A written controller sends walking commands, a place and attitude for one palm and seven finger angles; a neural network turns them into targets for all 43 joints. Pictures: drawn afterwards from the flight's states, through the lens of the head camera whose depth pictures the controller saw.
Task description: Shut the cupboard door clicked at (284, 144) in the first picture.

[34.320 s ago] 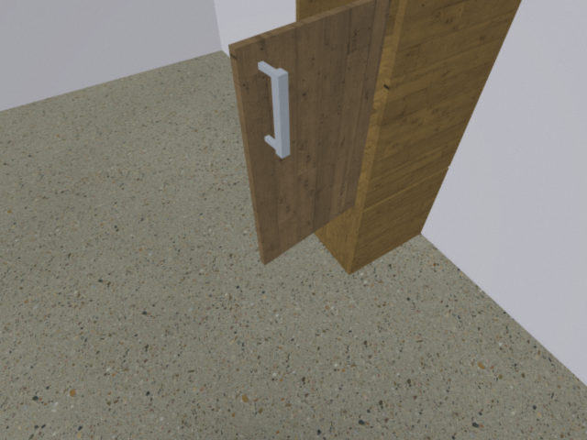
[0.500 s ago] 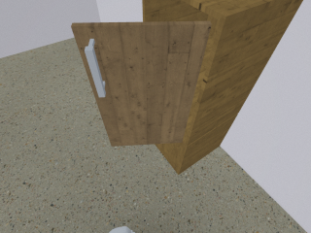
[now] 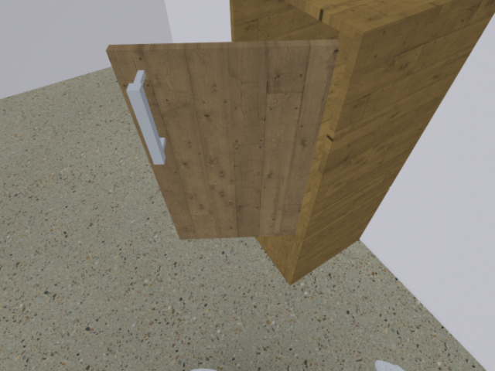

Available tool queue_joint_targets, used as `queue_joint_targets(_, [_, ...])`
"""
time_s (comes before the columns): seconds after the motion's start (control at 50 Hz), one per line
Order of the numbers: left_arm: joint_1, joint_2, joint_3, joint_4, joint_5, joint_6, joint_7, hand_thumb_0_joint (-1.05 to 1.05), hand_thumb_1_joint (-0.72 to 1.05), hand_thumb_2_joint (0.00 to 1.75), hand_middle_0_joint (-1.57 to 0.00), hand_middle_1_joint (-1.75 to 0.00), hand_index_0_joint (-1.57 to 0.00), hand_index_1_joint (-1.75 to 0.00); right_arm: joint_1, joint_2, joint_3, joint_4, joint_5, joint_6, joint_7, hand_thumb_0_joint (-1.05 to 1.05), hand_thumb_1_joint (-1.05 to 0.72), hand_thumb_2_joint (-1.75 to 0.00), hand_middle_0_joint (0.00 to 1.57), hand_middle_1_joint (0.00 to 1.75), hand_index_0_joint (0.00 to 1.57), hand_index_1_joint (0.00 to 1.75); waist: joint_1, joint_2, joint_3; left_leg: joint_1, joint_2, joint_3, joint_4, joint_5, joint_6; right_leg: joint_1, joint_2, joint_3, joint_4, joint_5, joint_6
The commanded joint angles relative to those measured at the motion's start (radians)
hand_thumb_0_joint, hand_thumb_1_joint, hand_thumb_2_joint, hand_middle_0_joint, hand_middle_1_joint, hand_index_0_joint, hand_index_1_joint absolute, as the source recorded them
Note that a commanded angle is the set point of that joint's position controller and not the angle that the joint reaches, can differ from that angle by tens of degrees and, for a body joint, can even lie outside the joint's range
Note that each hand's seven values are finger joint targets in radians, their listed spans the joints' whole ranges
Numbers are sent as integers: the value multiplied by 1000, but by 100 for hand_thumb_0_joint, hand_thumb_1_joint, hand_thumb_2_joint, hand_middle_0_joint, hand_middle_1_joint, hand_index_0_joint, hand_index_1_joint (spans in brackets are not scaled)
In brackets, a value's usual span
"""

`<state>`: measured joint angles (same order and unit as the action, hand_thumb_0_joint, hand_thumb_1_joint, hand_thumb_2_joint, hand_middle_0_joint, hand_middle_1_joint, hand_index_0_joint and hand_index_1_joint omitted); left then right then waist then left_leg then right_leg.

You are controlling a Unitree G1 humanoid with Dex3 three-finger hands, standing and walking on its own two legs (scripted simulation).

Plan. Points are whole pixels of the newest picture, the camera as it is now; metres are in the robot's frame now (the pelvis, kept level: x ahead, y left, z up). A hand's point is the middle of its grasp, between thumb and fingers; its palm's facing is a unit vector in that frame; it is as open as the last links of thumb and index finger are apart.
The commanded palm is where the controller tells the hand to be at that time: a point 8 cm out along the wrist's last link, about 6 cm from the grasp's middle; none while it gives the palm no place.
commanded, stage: come to a stop and stand still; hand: left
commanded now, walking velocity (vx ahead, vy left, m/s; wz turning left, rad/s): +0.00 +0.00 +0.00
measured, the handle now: (150, 120) +0.47 +0.22 +0.14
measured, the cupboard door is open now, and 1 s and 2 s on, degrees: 60 60 60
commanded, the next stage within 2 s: look again from close up in 1.12 s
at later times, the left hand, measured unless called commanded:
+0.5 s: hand out of the picture +0.02 +0.23 -0.17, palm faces -0.05 -0.97 -0.24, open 7.4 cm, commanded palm none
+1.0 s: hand out of the picture +0.03 +0.23 -0.18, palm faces -0.02 -0.98 -0.21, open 7.4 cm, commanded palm none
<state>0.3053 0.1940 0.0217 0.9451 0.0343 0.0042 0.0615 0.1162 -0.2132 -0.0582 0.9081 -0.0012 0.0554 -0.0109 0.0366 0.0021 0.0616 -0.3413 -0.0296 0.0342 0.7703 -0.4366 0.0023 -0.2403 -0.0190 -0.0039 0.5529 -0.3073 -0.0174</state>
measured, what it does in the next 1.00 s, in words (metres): stands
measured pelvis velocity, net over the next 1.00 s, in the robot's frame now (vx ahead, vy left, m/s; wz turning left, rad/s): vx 0.01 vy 0.04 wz -0.02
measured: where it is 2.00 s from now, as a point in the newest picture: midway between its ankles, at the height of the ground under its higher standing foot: outside the picture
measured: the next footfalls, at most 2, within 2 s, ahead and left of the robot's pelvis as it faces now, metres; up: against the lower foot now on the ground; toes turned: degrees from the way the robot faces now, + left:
none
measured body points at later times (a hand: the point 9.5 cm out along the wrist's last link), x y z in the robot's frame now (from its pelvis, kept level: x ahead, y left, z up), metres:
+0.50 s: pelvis -0.03 +0.04 +0.00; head -0.02 +0.04 +0.45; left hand +0.03 +0.28 -0.15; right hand -0.03 -0.20 -0.15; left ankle -0.01 +0.10 -0.74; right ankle -0.02 -0.11 -0.74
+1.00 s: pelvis +0.01 +0.04 +0.00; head +0.02 +0.06 +0.45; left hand +0.03 +0.28 -0.16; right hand +0.06 -0.20 -0.14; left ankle -0.01 +0.10 -0.74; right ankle -0.02 -0.11 -0.74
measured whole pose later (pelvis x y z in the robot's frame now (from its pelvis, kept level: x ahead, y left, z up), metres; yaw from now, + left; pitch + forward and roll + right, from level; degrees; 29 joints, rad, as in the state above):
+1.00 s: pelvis +0.01 +0.04 +0.00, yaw -1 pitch -1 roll +0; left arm 0.26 0.20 -0.02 1.07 0.02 0.01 0.04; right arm 0.19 -0.19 0.02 1.08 -0.01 -0.03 -0.02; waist 0.01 -0.03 0.04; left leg -0.15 -0.07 0.06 0.45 -0.28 0.09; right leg -0.15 -0.05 0.03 0.44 -0.28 0.05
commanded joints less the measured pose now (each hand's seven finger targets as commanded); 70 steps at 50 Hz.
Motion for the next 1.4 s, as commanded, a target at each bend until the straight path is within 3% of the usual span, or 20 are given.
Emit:
queue_joint_targets(0.0, [9, 199, 33, -109, -12, -35, 12, 0, 90, 90, -20, -30, -20, -30, 62, -29, 4, -109, 4, -46, 11, 0, -90, -90, 20, 30, 20, 30, -58, -104, -171, 95, -14, 16, -277, 194, 17, 161, -169, 138, 43, 829, -80])
queue_joint_targets(0.02, [-9, 179, 22, -114, -17, -30, 9, 0, 90, 90, -20, -30, -20, -30, 94, -53, 3, -96, -1, -47, 9, 0, -90, -90, 20, 30, 20, 30, -68, -90, -145, 180, 33, -14, -316, 295, 31, 70, -134, 109, 39, 651, -48])
queue_joint_targets(0.04, [-7, 154, 16, -120, -20, -24, 6, 0, 90, 90, -20, -30, -20, -30, 99, -84, 1, -94, -5, -51, 6, 0, -90, -90, 20, 30, 20, 30, -55, -29, -132, 212, 109, -70, -298, 444, 53, 0, -93, 86, 6, 432, -17])
queue_joint_targets(0.06, [2, 140, 15, -123, -15, -15, 5, 0, 90, 90, -20, -30, -20, -30, 99, -115, 4, -100, -10, -55, 5, 0, -90, -90, 20, 30, 20, 30, -34, -9, -95, 146, 181, -130, -300, 504, 80, -3, -64, 60, -37, 240, -1])
queue_joint_targets(0.1, [-23, 139, 7, -107, -18, -7, -2, 0, 90, 90, -20, -30, -20, -30, 63, -119, 16, -88, -14, -60, 0, 0, -90, -90, 20, 30, 20, 30, -30, 114, -32, 78, 156, -176, -352, 409, 91, 2, -32, 50, -51, 85, -2])
queue_joint_targets(0.12, [-25, 141, 2, -99, -18, -3, -6, 0, 90, 90, -20, -30, -20, -30, 57, -118, 22, -84, -14, -60, 1, 0, -90, -90, 20, 30, 20, 30, -26, 124, -3, 39, 150, -185, -392, 284, 87, 6, -25, 50, -69, 21, -3])
queue_joint_targets(0.14, [-24, 140, -2, -90, -17, -2, -12, 0, 90, 90, -20, -30, -20, -30, 52, -118, 25, -79, -15, -59, 2, 0, -90, -90, 20, 30, 20, 30, -22, 104, 17, 13, 140, -186, -421, 166, 80, 6, -25, 59, -94, -10, -7])
queue_joint_targets(0.18, [-31, 147, -5, -86, -17, -6, -18, 0, 90, 90, -20, -30, -20, -30, 74, -121, 28, -64, -17, -58, 5, 0, -90, -90, 20, 30, 20, 30, -28, 40, 19, 1, 119, -168, -441, 57, 66, 8, -39, 84, -133, -47, -14])
queue_joint_targets(0.22, [-39, 151, -7, -86, -17, -5, -22, 0, 90, 90, -20, -30, -20, -30, 97, -127, 29, -47, -20, -59, 9, 0, -90, -90, 20, 30, 20, 30, -35, 24, 19, -5, 111, -171, -466, -17, 61, -6, -41, 89, -142, -96, -14])
queue_joint_targets(0.32, [-31, 146, -9, -71, -17, -9, -22, 0, 90, 90, -20, -30, -20, -30, 133, -124, 33, -8, -19, -65, 9, 0, -90, -90, 20, 30, 20, 30, -34, -12, 7, -4, 118, -176, -488, -38, 63, -1, -48, 87, -144, -97, -14])
queue_joint_targets(0.42, [-19, 134, -13, -43, -18, -14, -22, 0, 90, 90, -20, -30, -20, -30, 154, -121, 37, 32, -16, -74, 6, 0, -90, -90, 20, 30, 20, 30, -34, 2, -2, 17, 126, -179, -495, 4, 65, 12, -50, 86, -130, -31, -18])
queue_joint_targets(0.68, [1, 120, -21, 54, -20, -22, -17, 0, 90, 90, -20, -30, -20, -30, 163, -113, 45, 116, -5, -93, -10, 0, -90, -90, 20, 30, 20, 30, -37, 6, -37, 146, 129, -134, -435, 320, 64, 51, -68, 81, -135, 143, -9])
queue_joint_targets(0.88, [-2, 118, -21, 80, -20, -18, -15, 0, 90, 90, -20, -30, -20, -30, 126, -113, 46, 135, -4, -95, -18, 0, -90, -90, 20, 30, 20, 30, -38, 1, -32, 195, 128, -114, -410, 472, 59, 61, -76, 77, -135, 222, 2])
queue_joint_targets(1.02, [-13, 125, -17, 76, -20, -16, -14, 0, 90, 90, -20, -30, -20, -30, 109, -118, 45, 137, -6, -96, -21, 0, -90, -90, 20, 30, 20, 30, -35, 0, -50, 219, 128, -115, -407, 529, 56, 77, -79, 73, -132, 246, 5])
queue_joint_targets(1.16, [-22, 132, -12, 66, -18, -16, -15, 0, 90, 90, -20, -30, -20, -30, 100, -118, 45, 140, -6, -94, -21, 0, -90, -90, 20, 30, 20, 30, -31, -13, -31, 204, 126, -113, -415, 506, 57, 87, -82, 71, -140, 250, 3])
queue_joint_targets(1.3, [-31, 146, -8, 67, -22, -19, -15, 0, 90, 90, -20, -30, -20, -30, 108, -125, 44, 152, -6, -97, -23, 0, -90, -90, 20, 30, 20, 30, -32, -5, -68, 232, 127, -111, -405, 563, 54, 112, -87, 66, -131, 291, -1])
queue_joint_targets(1.38, [-36, 144, -8, 70, -21, -16, -15, 0, 90, 90, -20, -30, -20, -30, 111, -124, 45, 160, -6, -95, -24, 0, -90, -90, 20, 30, 20, 30, -32, 3, -37, 217, 128, -111, -418, 538, 53, 106, -85, 66, -138, 268, -1])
